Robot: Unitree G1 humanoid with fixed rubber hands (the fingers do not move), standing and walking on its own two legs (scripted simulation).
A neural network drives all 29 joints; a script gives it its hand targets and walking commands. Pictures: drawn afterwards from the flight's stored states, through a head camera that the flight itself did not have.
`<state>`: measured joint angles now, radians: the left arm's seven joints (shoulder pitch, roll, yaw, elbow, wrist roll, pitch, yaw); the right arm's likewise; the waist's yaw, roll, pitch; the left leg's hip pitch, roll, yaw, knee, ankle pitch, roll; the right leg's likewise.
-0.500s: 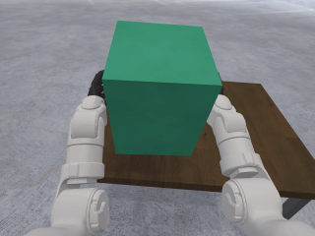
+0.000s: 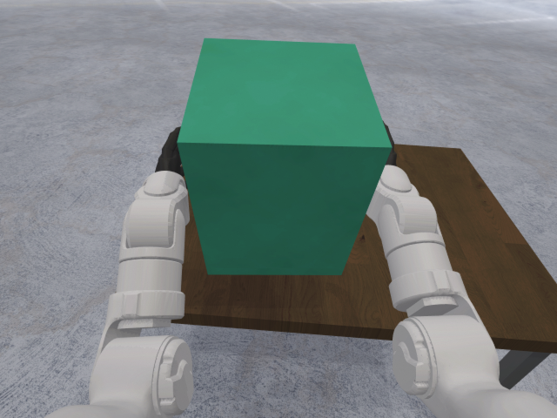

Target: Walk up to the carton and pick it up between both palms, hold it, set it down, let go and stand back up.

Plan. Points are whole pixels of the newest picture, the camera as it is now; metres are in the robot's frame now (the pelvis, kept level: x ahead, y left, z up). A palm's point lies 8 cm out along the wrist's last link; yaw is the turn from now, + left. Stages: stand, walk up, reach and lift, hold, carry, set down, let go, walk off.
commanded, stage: hold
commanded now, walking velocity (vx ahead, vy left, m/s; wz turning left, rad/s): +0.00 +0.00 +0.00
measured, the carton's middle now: (277, 165) +0.38 +0.02 +0.22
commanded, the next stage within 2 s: none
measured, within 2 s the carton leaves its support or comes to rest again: neither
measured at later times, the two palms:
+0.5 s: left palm (172, 176) +0.36 +0.16 +0.21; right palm (377, 173) +0.39 -0.13 +0.21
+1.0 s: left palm (169, 180) +0.35 +0.16 +0.21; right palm (380, 171) +0.38 -0.13 +0.22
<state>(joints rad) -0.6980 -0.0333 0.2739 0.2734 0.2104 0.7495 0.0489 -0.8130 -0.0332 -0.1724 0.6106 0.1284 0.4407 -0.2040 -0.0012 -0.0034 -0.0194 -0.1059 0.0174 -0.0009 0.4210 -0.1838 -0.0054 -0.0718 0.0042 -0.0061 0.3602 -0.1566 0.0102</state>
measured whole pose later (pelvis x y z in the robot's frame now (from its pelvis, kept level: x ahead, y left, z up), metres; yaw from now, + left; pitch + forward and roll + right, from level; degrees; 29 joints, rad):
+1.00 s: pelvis +0.00 +0.00 +0.00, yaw +0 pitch -8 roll -1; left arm -0.69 -0.03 0.27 0.25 0.21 0.76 0.04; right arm -0.81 -0.03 -0.17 0.59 0.13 0.45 -0.20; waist 0.00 0.00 -0.01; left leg -0.10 0.02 0.00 0.42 -0.18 -0.01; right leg -0.07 0.00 -0.01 0.36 -0.15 0.01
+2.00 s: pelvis +0.00 +0.00 +0.00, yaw +0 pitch -9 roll -1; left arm -0.69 -0.03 0.28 0.23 0.21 0.78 0.04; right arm -0.80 -0.03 -0.16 0.58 0.14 0.45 -0.21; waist 0.00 0.00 -0.01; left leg -0.09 0.02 0.00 0.42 -0.18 0.00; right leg -0.06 0.00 -0.01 0.36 -0.15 0.01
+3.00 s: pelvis +0.00 +0.00 +0.00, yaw +0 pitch -8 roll -1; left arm -0.71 -0.03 0.28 0.26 0.22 0.76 0.03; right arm -0.80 -0.03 -0.16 0.62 0.14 0.43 -0.21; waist 0.00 0.00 -0.01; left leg -0.09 0.02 0.00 0.42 -0.18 -0.01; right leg -0.06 0.00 -0.01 0.36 -0.16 0.01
